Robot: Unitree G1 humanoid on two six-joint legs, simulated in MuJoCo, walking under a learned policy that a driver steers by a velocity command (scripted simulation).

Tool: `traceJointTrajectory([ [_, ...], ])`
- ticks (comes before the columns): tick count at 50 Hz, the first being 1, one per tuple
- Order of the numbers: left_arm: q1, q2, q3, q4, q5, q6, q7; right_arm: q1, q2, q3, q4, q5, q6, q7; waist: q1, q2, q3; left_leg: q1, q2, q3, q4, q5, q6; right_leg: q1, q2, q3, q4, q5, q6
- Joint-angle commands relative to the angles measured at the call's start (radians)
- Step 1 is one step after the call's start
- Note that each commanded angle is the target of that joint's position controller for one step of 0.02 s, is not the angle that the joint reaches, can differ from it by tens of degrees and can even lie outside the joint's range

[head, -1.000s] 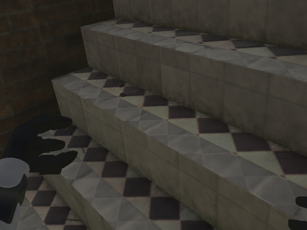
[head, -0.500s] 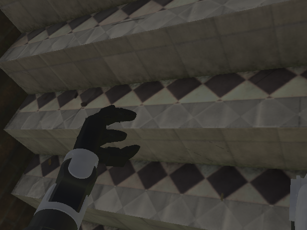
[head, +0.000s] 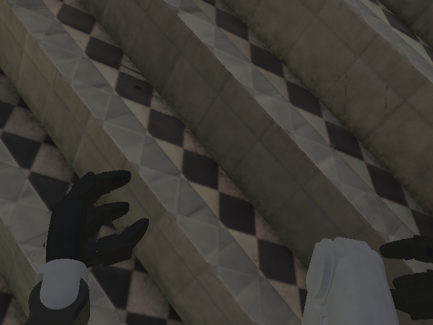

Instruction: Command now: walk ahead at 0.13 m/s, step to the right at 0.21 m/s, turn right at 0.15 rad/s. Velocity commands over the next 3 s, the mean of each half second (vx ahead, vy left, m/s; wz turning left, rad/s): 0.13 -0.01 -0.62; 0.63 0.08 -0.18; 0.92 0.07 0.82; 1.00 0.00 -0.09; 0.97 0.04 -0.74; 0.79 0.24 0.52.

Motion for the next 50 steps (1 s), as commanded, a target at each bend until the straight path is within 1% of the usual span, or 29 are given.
traceJointTrajectory([
  [1, 0.666, 0.129, 0.094, 0.110, -0.074, 0.038, 0.043, -0.139, -0.025, -0.009, -0.085, -0.071, -0.011, 0.141, 0.049, 1.114, -0.114, -1.072, -0.295, 0.544, -0.313, 1.496, 0.108, 0.885, 0.142, -0.391, 0.917, 0.115, 0.159],
  [3, 0.920, 0.366, 0.189, 0.248, 0.028, -0.023, 0.084, -0.855, -0.143, -0.054, -0.318, -0.026, -0.060, 0.097, 0.232, 1.018, -0.471, -1.081, -0.186, 0.205, 0.110, 1.700, 0.130, 1.614, -0.032, 0.033, 0.620, -0.290, 0.088],
  [4, 1.031, 0.415, 0.186, 0.165, 0.114, -0.083, -0.014, -1.045, -0.263, -0.091, -0.371, -0.009, -0.053, 0.060, 0.444, 0.622, -0.511, -0.661, -0.194, 0.210, 0.345, 1.153, 0.076, 1.403, -0.197, 0.051, -0.148, -0.116, -0.091],
  [5, 0.622, 0.314, 0.124, 0.173, 0.148, -0.100, -0.094, -0.979, -0.009, -0.029, -0.447, -0.040, -0.105, 0.019, 0.125, 0.147, -0.262, -0.175, -0.162, 0.012, 0.563, 0.928, 0.116, 0.677, -0.199, 0.196, -0.948, -0.187, -0.201],
  [6, 0.225, 0.048, 0.035, 0.135, 0.068, -0.097, -0.082, -0.318, 0.003, -0.084, -0.276, 0.018, -0.155, -0.076, -0.259, 0.088, -0.236, 0.101, -0.075, -0.164, 0.274, 0.795, 0.142, 0.328, -0.128, 0.129, -1.016, -0.123, -0.211],
  [7, 0.230, -0.025, -0.002, 0.137, 0.004, -0.072, -0.116, -0.122, 0.095, -0.017, -0.334, -0.073, -0.166, -0.130, -0.330, 0.008, -0.372, 0.222, -0.100, -0.086, 0.052, 0.215, 0.015, 0.665, -0.171, -0.289, -1.136, 0.580, -0.026],
  [9, 0.339, -0.063, -0.014, 0.175, 0.016, -0.031, -0.147, 0.109, 0.194, 0.001, -0.249, -0.062, -0.176, -0.189, -0.381, 0.492, -0.358, 0.244, -0.093, -0.135, 0.026, 0.601, 0.045, 0.576, -0.140, -0.092, -1.065, 0.164, -0.116],
  [10, 0.664, -0.013, 0.022, 0.225, 0.049, 0.000, -0.153, -0.041, 0.182, -0.020, -0.325, -0.047, -0.192, -0.196, -0.210, 0.560, -0.621, 0.017, -0.042, -0.035, 0.191, 0.670, 0.011, 0.869, -0.206, -0.063, -0.762, 0.223, -0.116],
  [11, 0.762, 0.216, 0.085, 0.281, 0.058, 0.004, -0.132, -0.467, 0.190, -0.041, -0.454, -0.052, -0.182, -0.108, -0.016, 0.277, -0.547, -0.476, -0.136, 0.132, 0.410, 0.408, -0.022, 1.239, -0.251, 0.049, -1.141, 0.456, -0.103],
  [13, 1.391, -0.007, 0.043, 0.543, 0.113, -0.006, -0.102, -0.735, 0.428, 0.063, -0.559, -0.015, -0.226, -0.065, 0.145, 0.092, -0.209, -0.554, -0.147, 0.069, 0.680, 0.129, -0.058, 1.079, -0.241, 0.093, -1.549, 0.792, -0.147],
  [15, 0.981, 0.020, 0.005, 0.410, 0.150, -0.055, -0.107, -0.625, 0.476, 0.092, -0.590, 0.039, -0.185, -0.061, -0.054, 0.107, -0.140, -0.609, -0.118, -0.155, 1.142, 0.040, -0.087, 0.853, -0.339, 0.425, -1.961, 0.849, -0.265],
  [17, 0.147, 0.155, -0.025, 0.107, 0.074, -0.028, -0.088, -0.094, 0.401, 0.038, -0.505, 0.049, -0.124, -0.081, -0.555, 0.204, -0.336, -0.454, -0.238, -0.350, 1.687, 0.122, -0.196, 0.659, -0.410, 0.545, -2.131, 0.653, -0.292],
  [19, -0.214, 0.401, 0.071, -0.080, 0.039, -0.002, -0.020, 0.301, 0.133, -0.063, -0.376, 0.183, -0.036, -0.128, -0.659, 0.054, -0.095, -0.361, -0.174, -0.434, 1.584, 0.549, -0.279, 0.201, -0.650, 0.962, -2.287, 0.078, -0.413],
  [21, 0.037, 0.153, 0.040, -0.076, 0.128, 0.054, -0.027, -0.124, 0.133, -0.059, -0.416, 0.039, -0.020, -0.181, -0.275, 0.308, -0.044, -0.692, -0.130, -0.245, 0.785, 0.529, -0.274, 0.724, -0.427, 0.745, -1.779, 0.091, -0.312],
  [22, 0.062, 0.124, 0.061, -0.073, 0.168, 0.046, -0.022, -0.070, 0.192, -0.044, -0.352, 0.012, -0.024, -0.166, -0.276, 0.350, -0.059, -0.547, -0.108, -0.163, 0.599, 0.853, -0.249, 0.596, -0.368, 0.735, -1.622, 0.025, -0.309],
  [25, 0.247, 0.002, 0.071, -0.030, 0.035, 0.048, 0.010, 0.023, 0.189, -0.043, -0.097, 0.011, -0.016, -0.097, -0.205, 0.016, -0.037, -0.358, -0.060, 0.044, -0.245, 1.353, -0.146, 0.595, -0.189, 0.440, -1.316, 0.088, -0.302],
  [27, 0.671, -0.134, 0.063, 0.166, 0.129, 0.086, -0.009, -0.076, 0.330, -0.029, 0.047, 0.028, -0.009, -0.011, -0.091, 0.312, -0.286, -0.264, -0.333, 0.405, -0.353, 0.755, -0.245, 0.707, 0.101, -0.037, -0.455, 0.067, -0.170],
  [28, 0.647, -0.341, -0.019, 0.056, 0.035, 0.081, 0.004, -0.066, 0.123, -0.051, 0.042, -0.008, -0.036, 0.028, 0.000, 0.711, -0.125, -0.852, -0.055, -0.051, -0.356, 1.021, -0.048, 0.691, 0.048, -0.117, 0.219, 0.373, -0.054],
  [29, 0.728, -0.165, 0.023, 0.132, 0.016, 0.099, 0.023, -0.281, 0.107, -0.046, 0.015, 0.030, 0.002, 0.051, 0.120, 0.670, -0.085, -0.703, -0.062, 0.089, -0.382, 1.002, -0.056, 0.488, 0.003, 0.036, 0.254, 0.347, -0.039],
  [30, 0.664, 0.022, 0.081, 0.064, 0.055, 0.078, -0.017, -0.159, 0.088, -0.098, 0.071, 0.049, -0.005, -0.028, 0.066, 0.489, -0.065, -0.599, 0.028, 0.055, -0.342, 1.118, -0.093, 0.558, -0.111, 0.160, 0.193, 0.525, -0.034],
  [31, 0.568, 0.121, 0.086, 0.142, 0.046, 0.103, 0.012, -0.109, 0.042, -0.091, 0.010, -0.021, -0.061, -0.066, -0.103, 0.335, -0.237, -0.645, 0.115, -0.260, -0.563, 0.145, 0.014, 0.799, -0.230, 0.192, -0.037, 0.870, -0.043],
  [33, 0.208, 0.226, 0.067, -0.015, 0.098, 0.148, 0.025, 0.037, 0.108, -0.040, 0.048, 0.050, -0.088, -0.194, -0.247, 0.193, -0.073, -0.548, 0.151, -0.401, -0.475, 0.072, 0.050, 0.805, -0.346, 0.452, -0.582, 0.470, -0.142],
  [36, 0.444, 0.182, 0.075, 0.122, 0.171, 0.174, -0.066, -0.041, 0.094, -0.063, 0.001, 0.063, -0.127, -0.230, -0.120, 0.115, -0.152, -0.849, -0.121, 0.037, -0.276, 0.035, -0.086, 1.663, -0.254, 0.085, -1.653, 0.414, -0.288],
  [37, 0.333, 0.075, 0.044, 0.136, 0.124, 0.201, -0.095, 0.023, 0.086, -0.077, 0.024, 0.052, -0.184, -0.203, -0.189, -0.013, -0.013, -0.916, -0.074, -0.011, -0.283, -0.061, -0.077, 1.553, -0.158, -0.194, -1.534, 0.380, -0.318],
  [39, 0.594, 0.089, 0.030, 0.177, 0.032, 0.136, -0.152, 0.167, 0.195, -0.067, -0.034, -0.005, -0.183, -0.182, -0.198, -0.526, -0.044, -1.110, -0.330, 0.217, 0.793, -0.095, -0.212, 1.438, -0.148, 0.014, -1.659, 0.495, -0.391],
  [40, 0.791, 0.285, 0.079, 0.217, 0.034, 0.032, -0.174, -0.280, 0.140, -0.064, -0.245, 0.057, -0.189, -0.192, 0.080, -0.490, 0.035, -1.332, -0.281, -0.010, 0.983, -0.022, -0.145, 1.011, -0.472, 1.095, -2.569, -0.715, -0.630],
  [41, 0.561, 0.236, 0.055, 0.199, 0.055, -0.019, -0.147, -0.415, 0.129, -0.077, -0.304, 0.125, -0.186, -0.205, -0.063, -0.091, 0.364, -1.578, -0.345, -0.246, 1.008, 0.222, -0.139, 0.887, -0.594, 1.497, -2.725, -1.065, -0.601],
  [45, 0.073, 0.053, -0.027, 0.112, 0.178, 0.040, -0.064, 0.445, 0.166, -0.086, -0.061, -0.010, -0.109, -0.221, -0.520, -0.214, -0.136, -1.171, -0.447, -0.050, 1.348, 0.802, -0.267, 0.836, -0.486, 0.571, -2.288, -0.095, -0.280],
  [50, 0.127, 0.115, -0.039, 0.157, 0.083, 0.045, -0.048, 0.546, 0.153, -0.101, -0.082, 0.036, -0.079, -0.204, -0.528, 0.058, -0.259, -0.680, -0.454, 0.149, 1.254, 0.703, -0.265, 0.922, -0.348, -0.073, -2.306, 0.466, -0.213],
])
